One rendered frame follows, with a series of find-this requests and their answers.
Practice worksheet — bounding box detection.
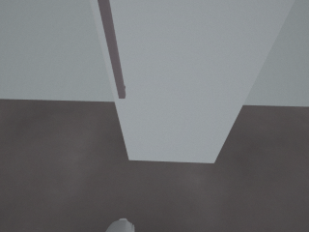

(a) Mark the robot left thigh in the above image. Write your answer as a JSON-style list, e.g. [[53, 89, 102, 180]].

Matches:
[[106, 219, 135, 232]]

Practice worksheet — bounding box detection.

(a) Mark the handle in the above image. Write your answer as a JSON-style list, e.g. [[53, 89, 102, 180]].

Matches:
[[98, 0, 126, 99]]

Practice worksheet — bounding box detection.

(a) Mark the fridge door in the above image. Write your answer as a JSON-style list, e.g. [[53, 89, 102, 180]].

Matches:
[[91, 0, 295, 163]]

